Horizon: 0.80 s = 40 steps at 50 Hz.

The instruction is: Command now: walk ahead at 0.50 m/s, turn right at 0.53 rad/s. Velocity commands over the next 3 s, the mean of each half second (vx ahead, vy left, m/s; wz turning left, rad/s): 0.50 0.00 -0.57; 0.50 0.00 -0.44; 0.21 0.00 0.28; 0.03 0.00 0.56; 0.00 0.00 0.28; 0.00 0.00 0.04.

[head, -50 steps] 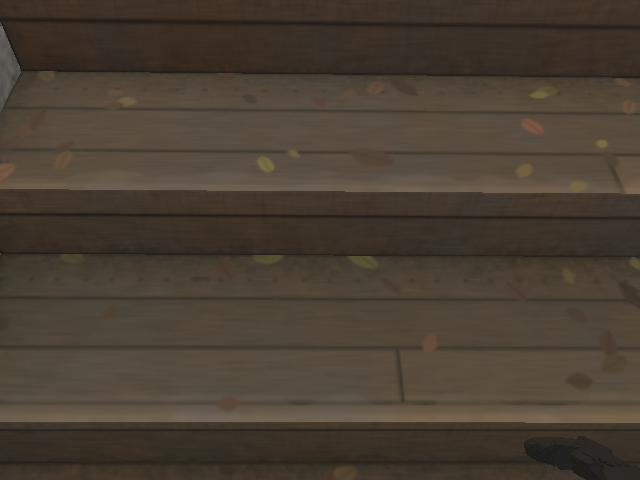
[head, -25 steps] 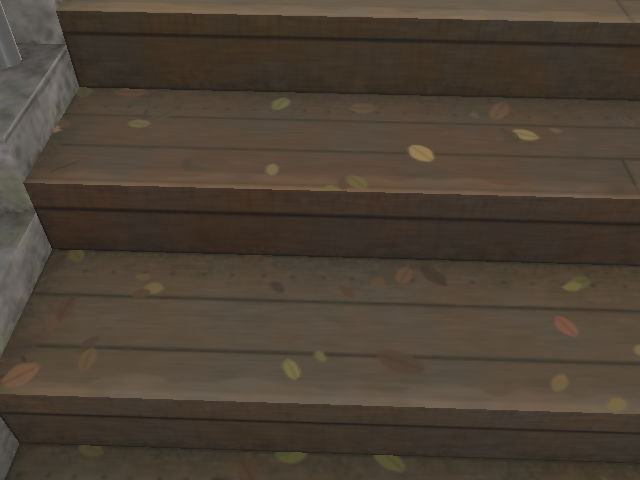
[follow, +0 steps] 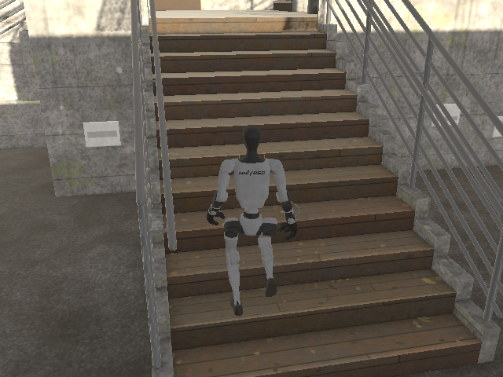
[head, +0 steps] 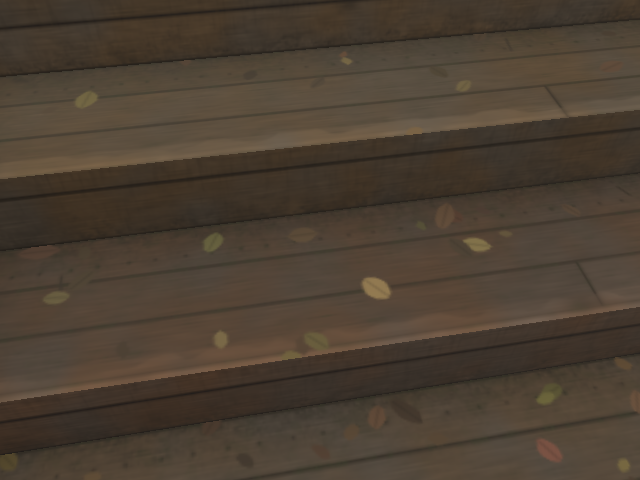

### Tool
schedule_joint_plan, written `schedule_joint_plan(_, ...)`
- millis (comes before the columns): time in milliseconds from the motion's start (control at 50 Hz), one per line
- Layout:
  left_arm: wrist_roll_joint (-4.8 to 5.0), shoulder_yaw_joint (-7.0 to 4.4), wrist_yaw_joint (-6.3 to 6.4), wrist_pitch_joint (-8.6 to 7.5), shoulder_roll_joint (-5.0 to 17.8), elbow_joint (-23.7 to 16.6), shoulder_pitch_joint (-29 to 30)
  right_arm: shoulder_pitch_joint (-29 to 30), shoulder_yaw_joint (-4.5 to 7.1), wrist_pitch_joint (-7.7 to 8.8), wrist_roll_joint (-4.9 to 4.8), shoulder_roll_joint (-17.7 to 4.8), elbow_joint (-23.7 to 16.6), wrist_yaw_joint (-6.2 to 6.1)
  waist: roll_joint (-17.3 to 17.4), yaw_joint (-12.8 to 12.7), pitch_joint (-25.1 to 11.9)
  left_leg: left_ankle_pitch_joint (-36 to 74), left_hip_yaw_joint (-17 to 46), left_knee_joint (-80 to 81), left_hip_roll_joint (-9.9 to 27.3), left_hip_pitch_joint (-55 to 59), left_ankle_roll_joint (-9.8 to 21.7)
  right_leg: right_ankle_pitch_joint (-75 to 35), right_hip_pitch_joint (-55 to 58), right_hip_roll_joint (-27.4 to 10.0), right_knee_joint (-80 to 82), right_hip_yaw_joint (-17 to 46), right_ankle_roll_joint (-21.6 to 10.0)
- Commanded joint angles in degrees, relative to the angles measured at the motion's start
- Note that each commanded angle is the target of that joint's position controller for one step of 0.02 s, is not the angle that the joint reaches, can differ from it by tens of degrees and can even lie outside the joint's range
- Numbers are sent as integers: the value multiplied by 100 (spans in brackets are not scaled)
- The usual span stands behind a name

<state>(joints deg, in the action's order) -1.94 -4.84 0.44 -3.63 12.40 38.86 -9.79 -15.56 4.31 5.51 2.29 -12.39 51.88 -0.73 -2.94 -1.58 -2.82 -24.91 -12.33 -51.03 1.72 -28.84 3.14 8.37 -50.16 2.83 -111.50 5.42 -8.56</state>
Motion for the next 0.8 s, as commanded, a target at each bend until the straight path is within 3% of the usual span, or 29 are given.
schedule_joint_plan(20, 72, 354, -7, 174, -679, -354, -466, -211, -191, 349, -26, 388, 275, 184, 441, -383, 650, 477, 1865, 3285, 1374, 453, 341, 240, -1491, -306, -60, 439, -26)
schedule_joint_plan(60, 23, 251, -44, 243, -349, -498, 145, -114, -223, 414, -25, 234, 218, 137, 153, -301, 713, 1395, 1135, 3507, 1275, 288, 297, -368, -1219, -198, 563, 190, 142)
schedule_joint_plan(120, -72, 244, 50, 423, -534, -646, 695, -1026, -78, 499, 42, -300, 394, 62, 542, 23, 576, 1551, 1062, 3693, 1331, 1748, 580, 447, -2411, -81, -568, -232, 115)
schedule_joint_plan(140, -65, 296, 86, 425, -702, -752, 1105, -1360, -75, 510, 91, -314, 500, 74, 544, 190, 657, 1707, 1113, 3710, 1469, 2391, 624, 937, -3150, -39, -1155, -234, 30)
schedule_joint_plan(200, 7, 413, 143, 315, -690, -1289, 2309, -1826, -150, 469, 90, -266, 647, 19, 598, 413, 879, 1551, 891, 4020, 1634, 3520, 294, 1942, -4258, -266, -548, -322, -45)
schedule_joint_plan(220, 27, 503, 85, 307, -770, -1553, 2651, -1960, -186, 386, 36, -106, 715, -28, 511, 338, 1014, 1515, 693, 4341, 1473, 3295, 161, 1868, -4002, -483, 284, -475, -24)
schedule_joint_plan(240, 28, 518, 20, 336, -705, -1733, 2880, -1964, -187, 323, 58, -181, 724, -110, 709, 393, 987, 1748, 555, 4631, 1458, 3278, 202, 1952, -3752, -497, 624, -747, 41)
schedule_joint_plan(260, -27, 525, -99, 427, -500, -1746, 2677, -1870, -176, 247, -80, -269, 659, -174, 876, 351, 809, 2454, 212, 5099, 1346, 3118, 435, 1842, -2863, -670, 1565, -1439, 37)
schedule_joint_plan(280, 37, 633, -224, 468, -723, -1808, 2757, -1915, -181, 193, -221, -305, 652, -254, 897, 478, 558, 3284, -7, 5566, 1411, 2985, 586, 1775, -1741, -792, 2453, -1608, -145)
schedule_joint_plan(300, 185, 600, -284, 449, -652, -1578, 2333, -1404, -234, 137, -319, -293, 465, -277, 556, 202, 534, 5792, -440, 5262, 1222, 2345, 599, 1651, -27, -446, 3804, -2159, -231)
schedule_joint_plan(320, 171, 498, -262, 454, -496, -1368, 1670, -1735, -117, 150, -348, -847, 378, -305, 856, -11, -163, 9780, -357, 4087, 1520, 2755, 569, 1946, 1147, 232, 3780, -2548, -236)
schedule_joint_plan(340, 256, 383, -217, 476, -370, -1023, 435, -1615, 68, 176, -360, -1450, 297, -277, 1573, -509, -899, 11384, -266, 2740, 1758, 3430, 499, 1746, 1749, 400, 4224, -2286, -404)
schedule_joint_plan(360, 237, 256, -172, 454, 14, -668, -721, -1251, 166, 181, -526, -1766, 22, -155, 1759, -996, -1816, 11559, -270, 1120, 1662, 3495, 367, 1391, 3046, 615, 5052, -1774, -599)
schedule_joint_plan(380, 243, 68, -122, 412, 464, -525, -874, -1162, 164, 325, -490, -1596, -434, 6, 1494, -1002, -2061, 9485, 22, -689, 1150, 1374, 108, 1728, 4665, 352, 5587, -81, -848)
schedule_joint_plan(400, 270, -237, -84, 391, 1120, -600, -526, -640, 147, 410, -425, -1035, -984, 240, -190, -814, -2078, 1761, 288, -3439, -289, -449, -404, 1746, 5295, -966, 8069, 3104, -1243)
schedule_joint_plan(420, 88, -364, -30, 462, 1405, -699, -111, -371, 121, 405, -284, -695, -1287, 353, 106, -512, -2550, 1538, 1779, -5415, -362, -890, -312, 1962, 5089, -1416, 8800, 4675, -1163)
schedule_joint_plan(440, 26, -305, -29, 408, 1221, -496, 26, -67, 42, 301, -195, -337, -1527, 271, 705, -269, -2057, 1861, 1896, -5917, -183, -1070, -274, 2721, 4327, -1324, 8996, 4482, -1047)
schedule_joint_plan(480, -16, -93, -16, 147, 564, 216, -263, 325, -236, 235, -21, 328, -2037, -10, 539, 114, -616, 1607, 1777, -6658, -105, -2085, -42, 2083, 3233, -926, 8849, 3596, -844)
schedule_joint_plan(500, -65, -8, -12, 50, 262, 460, -268, 262, -393, 148, 52, 598, -2115, -88, 485, 384, -294, 1514, 1891, -7119, -80, -2471, 95, 1579, 2833, -779, 8738, 2977, -748)
schedule_joint_plan(540, 22, 82, -22, -72, 121, 801, -542, 231, -548, -59, 125, 713, -2242, -163, 491, 573, 124, 1087, 1878, -7221, 45, -3097, 147, 445, 2489, -615, 8607, 2004, -549)
schedule_joint_plan(560, 58, 120, -48, -137, 165, 823, -635, 306, -546, -129, 123, 582, -2274, -190, 558, 627, 308, 996, 1783, -6910, 110, -3271, 49, -262, 2372, -650, 8683, 1784, -476)
schedule_joint_plan(580, 78, 161, -120, -211, 131, 917, -761, 422, -538, -192, 83, 499, -2261, -215, 707, 624, 435, 979, 1614, -6706, 142, -3366, 1, -608, 2201, -608, 8703, 1516, -344)
schedule_joint_plan(620, 8, 171, -205, -385, 335, 1181, -1377, 1138, -629, -284, 41, 695, -2505, -275, 365, 354, 386, 732, 1191, -7357, -25, -4089, 15, -523, 2525, -524, 8852, 1549, -314)
schedule_joint_plan(660, 45, 170, -202, -422, 501, 1290, -1769, 1859, -741, -295, 56, 935, -2768, -282, 68, 97, 385, 388, 1071, -8157, 10, -5271, 118, 27, 3257, -744, 9099, 1870, -301)
schedule_joint_plan(680, 69, 154, -181, -407, 535, 1327, -1972, 2272, -806, -306, 144, 1063, -2932, -252, 131, -8, 461, 276, 1077, -8188, -5, -5603, 179, 130, 3433, -697, 9113, 2001, -252)
schedule_joint_plan(740, 52, 128, 50, -201, 516, 1443, -2294, 3219, -896, -350, 130, 1105, -3375, -128, 129, -251, 521, 123, 806, -6545, 83, -5428, 104, -573, 3914, -723, 9842, 2073, -342)
schedule_joint_plan(760, 116, 96, 127, -150, 591, 1419, -2332, 3159, -855, -404, 86, 912, -3342, -45, 109, -338, 327, 227, 499, -5600, 72, -4718, 89, -1224, 3983, -811, 10358, 1897, -439)
schedule_joint_plan(780, 194, 83, 215, -122, 580, 1433, -2341, 3315, -814, -414, 92, 912, -3365, -31, 60, -298, 244, 154, 677, -4934, 187, -4188, 142, -2125, 4322, -1043, 10541, 1821, -474)
schedule_joint_plan(800, 217, 82, 227, -104, 577, 1328, -2335, 2978, -756, -463, 53, 795, -3140, 3, 125, -246, 15, 282, 402, -4483, 112, -3597, 176, -3334, 4586, -1089, 10503, 1450, -403)
